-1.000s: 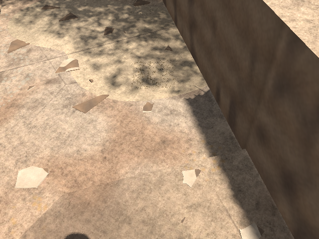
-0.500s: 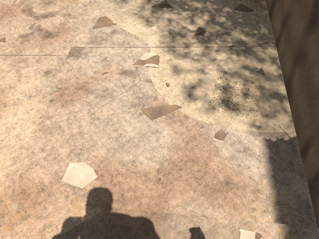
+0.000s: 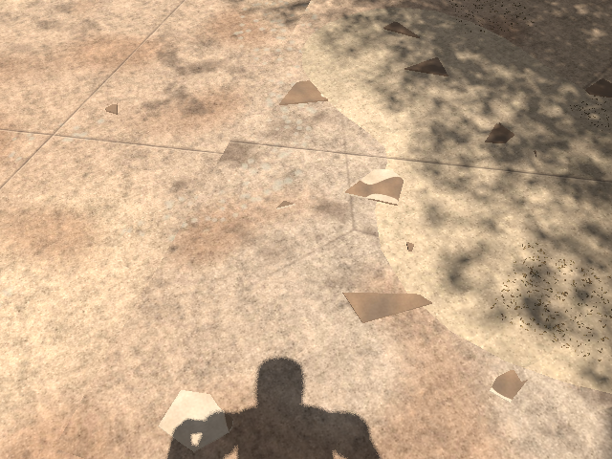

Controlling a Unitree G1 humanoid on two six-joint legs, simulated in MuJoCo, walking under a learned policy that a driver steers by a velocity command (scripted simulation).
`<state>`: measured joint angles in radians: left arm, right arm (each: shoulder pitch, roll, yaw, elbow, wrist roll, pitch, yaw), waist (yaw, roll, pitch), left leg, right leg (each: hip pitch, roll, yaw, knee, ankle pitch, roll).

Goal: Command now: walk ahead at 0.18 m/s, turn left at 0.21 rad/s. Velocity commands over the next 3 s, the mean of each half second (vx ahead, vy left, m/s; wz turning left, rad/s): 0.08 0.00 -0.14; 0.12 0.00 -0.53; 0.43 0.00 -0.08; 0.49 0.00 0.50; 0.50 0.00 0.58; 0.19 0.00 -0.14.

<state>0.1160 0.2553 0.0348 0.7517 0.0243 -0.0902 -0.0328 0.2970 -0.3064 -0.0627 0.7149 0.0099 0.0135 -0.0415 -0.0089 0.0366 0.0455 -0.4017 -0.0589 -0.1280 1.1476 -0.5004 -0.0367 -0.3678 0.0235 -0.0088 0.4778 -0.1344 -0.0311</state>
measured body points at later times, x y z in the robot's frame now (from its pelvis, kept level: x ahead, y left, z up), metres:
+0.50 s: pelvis +0.07 -0.01 -0.01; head +0.09 -0.02 +0.44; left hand +0.22 +0.27 -0.11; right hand +0.18 -0.30 -0.12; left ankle +0.08 +0.15 -0.73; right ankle +0.07 -0.09 -0.73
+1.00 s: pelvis +0.10 +0.02 +0.01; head +0.11 +0.03 +0.46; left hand +0.36 +0.22 -0.09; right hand +0.07 -0.28 -0.08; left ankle +0.13 +0.14 -0.73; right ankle +0.07 -0.11 -0.68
